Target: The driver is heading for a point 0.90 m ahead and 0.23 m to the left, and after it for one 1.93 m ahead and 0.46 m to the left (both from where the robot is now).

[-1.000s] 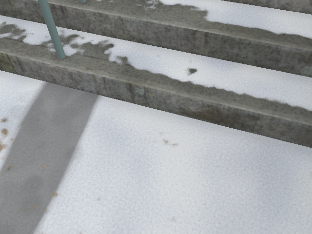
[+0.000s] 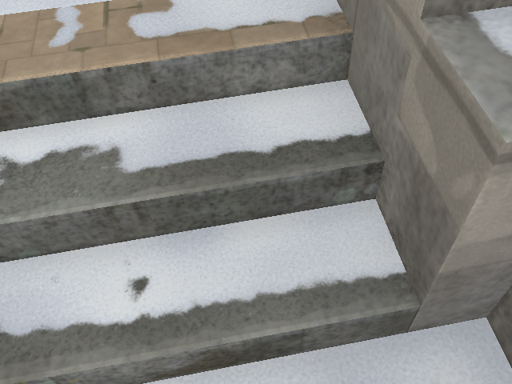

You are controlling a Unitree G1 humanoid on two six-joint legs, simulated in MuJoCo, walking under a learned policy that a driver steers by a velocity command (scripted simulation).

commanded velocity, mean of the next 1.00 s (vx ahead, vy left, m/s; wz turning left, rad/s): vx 0.50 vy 0.00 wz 0.38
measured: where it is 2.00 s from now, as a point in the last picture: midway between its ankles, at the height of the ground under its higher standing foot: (203, 161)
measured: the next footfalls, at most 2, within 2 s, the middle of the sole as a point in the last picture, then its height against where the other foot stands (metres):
left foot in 0.18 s outside the picture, level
right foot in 0.78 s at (293, 269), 0.16 m higher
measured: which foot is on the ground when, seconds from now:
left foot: up 0.00-0.16, down 0.18-0.80, up 0.82-1.00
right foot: down 0.00-0.20, up 0.22-0.76, down 0.78-1.00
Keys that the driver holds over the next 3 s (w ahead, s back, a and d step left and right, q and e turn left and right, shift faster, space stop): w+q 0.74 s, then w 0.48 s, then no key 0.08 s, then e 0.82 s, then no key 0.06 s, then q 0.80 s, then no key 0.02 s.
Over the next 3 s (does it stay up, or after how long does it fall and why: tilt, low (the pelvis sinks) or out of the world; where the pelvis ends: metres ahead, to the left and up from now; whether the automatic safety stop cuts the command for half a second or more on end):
stays up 0.90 0.26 0.30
